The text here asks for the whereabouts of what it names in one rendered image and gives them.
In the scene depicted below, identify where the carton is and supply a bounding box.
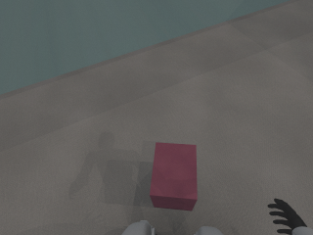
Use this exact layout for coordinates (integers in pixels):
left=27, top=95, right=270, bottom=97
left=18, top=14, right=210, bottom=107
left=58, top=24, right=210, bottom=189
left=150, top=142, right=198, bottom=212

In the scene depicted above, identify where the right robot hand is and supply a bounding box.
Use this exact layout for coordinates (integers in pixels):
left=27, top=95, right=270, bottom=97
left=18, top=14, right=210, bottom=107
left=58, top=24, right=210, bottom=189
left=267, top=198, right=307, bottom=235

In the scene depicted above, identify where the robot left thigh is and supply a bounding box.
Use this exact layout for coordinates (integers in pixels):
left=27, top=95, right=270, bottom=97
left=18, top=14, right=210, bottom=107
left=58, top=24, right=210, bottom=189
left=121, top=221, right=156, bottom=235

